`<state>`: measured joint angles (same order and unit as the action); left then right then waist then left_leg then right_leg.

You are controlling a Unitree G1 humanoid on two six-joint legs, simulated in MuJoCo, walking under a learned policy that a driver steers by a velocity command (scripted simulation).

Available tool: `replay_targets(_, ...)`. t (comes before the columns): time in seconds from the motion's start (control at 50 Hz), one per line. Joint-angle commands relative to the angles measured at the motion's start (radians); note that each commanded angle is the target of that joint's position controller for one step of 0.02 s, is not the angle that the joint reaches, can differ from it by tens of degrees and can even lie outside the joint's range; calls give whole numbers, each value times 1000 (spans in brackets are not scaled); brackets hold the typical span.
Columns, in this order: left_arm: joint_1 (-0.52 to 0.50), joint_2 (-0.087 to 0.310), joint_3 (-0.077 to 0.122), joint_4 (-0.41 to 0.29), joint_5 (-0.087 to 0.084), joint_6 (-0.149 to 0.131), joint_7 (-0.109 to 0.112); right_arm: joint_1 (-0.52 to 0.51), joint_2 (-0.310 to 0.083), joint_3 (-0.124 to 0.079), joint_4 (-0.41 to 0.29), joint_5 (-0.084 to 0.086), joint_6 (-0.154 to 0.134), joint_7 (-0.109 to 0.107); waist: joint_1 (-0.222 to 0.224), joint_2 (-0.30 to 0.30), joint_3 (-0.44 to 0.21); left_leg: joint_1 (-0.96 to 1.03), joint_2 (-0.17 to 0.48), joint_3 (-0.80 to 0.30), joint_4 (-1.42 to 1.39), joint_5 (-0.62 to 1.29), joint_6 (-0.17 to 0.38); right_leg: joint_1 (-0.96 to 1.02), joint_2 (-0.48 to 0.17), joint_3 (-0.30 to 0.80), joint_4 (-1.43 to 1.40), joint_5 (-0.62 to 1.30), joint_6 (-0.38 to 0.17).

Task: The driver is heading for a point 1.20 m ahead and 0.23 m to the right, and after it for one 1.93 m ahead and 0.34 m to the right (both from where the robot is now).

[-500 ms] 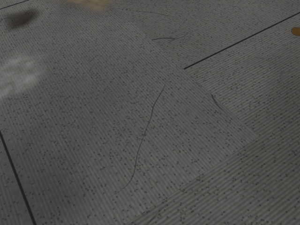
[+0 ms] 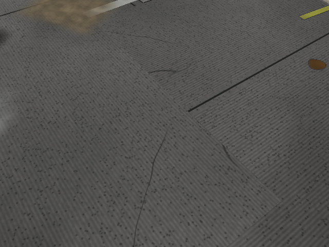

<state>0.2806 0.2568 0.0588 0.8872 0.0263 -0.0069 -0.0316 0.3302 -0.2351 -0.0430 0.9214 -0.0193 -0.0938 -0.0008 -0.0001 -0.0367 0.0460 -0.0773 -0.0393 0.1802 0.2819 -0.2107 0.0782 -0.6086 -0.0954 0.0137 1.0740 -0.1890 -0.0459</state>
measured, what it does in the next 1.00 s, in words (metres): walks ahead, turning right: right foot, then left foot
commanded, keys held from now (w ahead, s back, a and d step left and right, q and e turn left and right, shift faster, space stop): w+e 0.62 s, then w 0.02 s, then w+q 0.36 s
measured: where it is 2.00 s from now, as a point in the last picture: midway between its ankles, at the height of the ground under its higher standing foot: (211, 140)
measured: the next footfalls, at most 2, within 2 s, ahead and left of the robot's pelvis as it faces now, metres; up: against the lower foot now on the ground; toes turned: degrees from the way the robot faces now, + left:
right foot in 0.26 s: +0.29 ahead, -0.12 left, +0.00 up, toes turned -15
left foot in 0.82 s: +0.64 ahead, -0.08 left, +0.00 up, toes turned -23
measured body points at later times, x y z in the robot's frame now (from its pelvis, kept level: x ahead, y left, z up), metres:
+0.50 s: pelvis +0.26 -0.08 -0.01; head +0.29 -0.10 +0.44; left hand +0.39 +0.18 -0.13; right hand +0.33 -0.36 -0.12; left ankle +0.35 +0.08 -0.67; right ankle +0.25 -0.11 -0.75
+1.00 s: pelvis +0.55 -0.11 -0.01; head +0.58 -0.11 +0.44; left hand +0.73 +0.10 -0.14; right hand +0.51 -0.39 -0.13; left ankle +0.60 -0.07 -0.75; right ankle +0.47 -0.23 -0.67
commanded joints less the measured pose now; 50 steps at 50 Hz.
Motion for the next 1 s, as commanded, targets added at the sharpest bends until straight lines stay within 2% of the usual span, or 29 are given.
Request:
replay_targets(0.02, -37, 10, 1, -65, 2, -1, -13, -8, -79, -14, -41, 0, -23, -5, 13, 107, 43, -36, 263, -88, -161, 285, 81, -70, -21, -7, -82, 122, 11)
replay_targets(0.08, -153, -7, -13, -108, 5, -7, -24, 19, -96, -15, -26, 0, -22, -10, -13, 107, 60, -14, 262, -22, -152, 334, 73, -33, -3, -62, -275, 205, 1)
replay_targets(0.14, -232, 5, -16, -146, 11, -7, -33, 73, -123, -21, -2, -2, -13, -19, -35, 98, 70, 85, 298, 12, -120, 423, 65, -21, 18, -114, -380, 166, -34)
replay_targets(0.18, -237, 18, -11, -159, 14, -7, -33, 79, -139, -24, 6, -5, -2, -26, -24, 100, 59, 152, 311, 42, -45, 611, 52, 16, 53, -144, -422, 88, -69)
replay_targets(0.22, -172, 40, 0, -148, 16, -6, -25, 68, -172, -32, 6, -9, 12, -32, 13, 127, 2, 194, 315, 71, 119, 909, 38, 122, 123, -182, -434, -28, -112)
replay_targets(0.24, -87, 58, 12, -126, 15, -11, -20, 64, -189, -37, 4, -11, 23, -32, 51, 128, -52, 192, 314, 77, 269, 968, 36, 216, 162, -186, -457, -75, -138)
replay_targets(0.26, 52, 85, 29, -83, 20, -21, -10, 55, -198, -39, -5, -7, 33, -30, 116, 97, -132, 114, 297, 91, 490, 864, 17, 406, 192, -167, -538, -52, -168)
replay_targets(0.28, 187, 180, 62, -52, 30, -24, 7, 63, -164, -29, -35, -8, 31, -25, 164, -6, -232, -97, 260, 93, 797, 517, -16, 647, 28, 71, -591, -160, -221)
replay_targets(0.3, 124, 286, 88, -75, 6, -13, 13, 66, -76, -18, -115, 11, 20, -3, 85, -263, -306, -550, 7, -3, 1177, -311, -84, 913, -233, 669, -737, -160, -389)
replay_targets(0.32, 134, 269, 85, -83, -14, -2, 14, -55, -149, -25, -141, 0, 6, 1, 130, -63, -281, -670, 43, -202, 1205, -262, -75, 899, -238, 682, -805, -70, -378)
replay_targets(0.34, 86, 224, 73, -75, -15, -3, 25, -97, -128, -17, -155, 12, -8, 5, 101, -6, -159, -696, 95, -213, 1156, -165, -66, 790, -225, 532, -800, 27, -354)
replay_targets(0.36, 51, 167, 59, -68, -16, -9, 28, -73, -122, -15, -141, 13, -16, 2, 49, 68, -74, -635, 132, -210, 1044, -112, -65, 647, -180, 433, -809, 171, -305)
replay_targets(0.38, 16, 139, 49, -68, -21, -18, 32, -75, -117, -16, -143, -4, -4, 1, 13, 78, -45, -578, 154, -220, 971, -107, -73, 561, -125, 355, -815, 251, -272)
replay_targets(0.42, -10, 115, 38, -77, -27, -37, 31, -38, -105, -14, -136, -30, 36, 5, -24, 54, -59, -490, 157, -214, 903, -100, -97, 484, -67, 277, -833, 345, -253)
replay_targets(0.48, 34, 152, 46, -67, -28, -56, 26, -90, -88, -9, -164, -32, 64, 14, -21, 33, -44, -520, 151, -186, 794, -39, -126, 447, -25, 240, -859, 358, -245)
replay_targets(0.54, 96, 156, 46, -58, -27, -54, 26, -223, -93, -7, -212, -28, 67, 15, 24, 5, -9, -598, 147, -181, 648, 76, -142, 474, -7, 256, -873, 315, -215)
replay_targets(0.62, 168, 161, 47, -49, -25, -50, 31, -349, -91, 1, -257, -20, 60, 22, 77, -18, -9, -623, 113, -186, 483, 180, -137, 560, -2, 282, -836, 345, -190)
replay_targets(0.7, 212, 139, 33, -29, -14, -57, 41, -409, -82, 13, -278, -15, 42, 32, 105, -33, 2, -565, 87, -149, 337, 216, -89, 639, -34, 259, -821, 446, -168)
replay_targets(0.76, 167, 169, 33, -27, -4, -68, 48, -310, -121, -2, -255, -9, 35, 28, 42, -54, -5, -392, 49, -139, 255, 118, -18, 662, -64, 223, -761, 646, -121)
replay_targets(0.78, 155, 181, 35, -24, 1, -70, 48, -217, -143, -13, -224, -6, 32, 20, 2, -53, -50, -288, 14, -125, 240, 69, 5, 678, -54, 196, -658, 791, -107)
replay_targets(0.8, 143, 183, 34, -21, 3, -69, 45, -71, -157, -23, -176, -7, 25, 9, -68, -20, -124, -129, -8, -111, 182, 83, 32, 665, -15, 145, -478, 838, -91)
replay_targets(0.82, 147, 151, 22, -38, 2, -71, 44, 86, -200, -37, -146, -21, 18, -2, -128, 36, -225, 96, 133, -273, 178, 4, 81, 520, 23, 109, -225, 611, -77)
replay_targets(0.84, 266, 71, 8, -56, -29, -71, 34, 156, -319, -70, -133, -35, 21, -1, -77, 290, -330, 346, 395, -795, 103, -62, 244, 182, 210, 12, 163, -1, -14)
replay_targets(0.86, 238, 122, 10, -51, 8, -75, 35, 79, -250, -58, -128, 4, 37, 16, -45, 216, -270, 302, 394, -985, -21, -111, 250, 32, 197, 73, 232, -282, -27)
replay_targets(0.88, 142, 135, 11, -68, 15, -76, 31, -21, -194, -47, -149, 16, 42, 22, -17, 121, -114, 160, 364, -825, -20, -154, 236, -17, 129, 80, 233, -192, -27)
replay_targets(0.9, 66, 131, 5, -86, 17, -82, 26, -61, -150, -36, -153, 11, 39, 26, -17, 53, -59, 59, 314, -710, -36, -58, 215, -5, 93, 70, 179, -132, -22)
replay_targets(0.92, 38, 119, 2, -100, 19, -79, 21, -60, -135, -31, -143, 8, 36, 24, -2, 56, -27, -2, 267, -632, -48, 45, 192, 12, 67, 63, 123, -115, -14)
replay_targets(0.94, 43, 111, -2, -105, 27, -68, 19, -52, -124, -26, -127, 11, 31, 21, 20, 77, -23, -48, 226, -574, -60, 126, 173, 50, 50, 57, 74, -107, 1)
replay_targets(1.0, 31, 87, -14, -118, 28, -45, 13, 1, -153, -37, -100, 21, 19, 17, 28, 104, -47, -83, 186, -504, -75, 265, 187, 70, 43, 26, -7, -105, 46)
Over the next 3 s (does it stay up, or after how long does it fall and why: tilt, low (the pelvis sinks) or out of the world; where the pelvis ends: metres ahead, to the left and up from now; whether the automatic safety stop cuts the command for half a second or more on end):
stays up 1.05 -0.18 -0.01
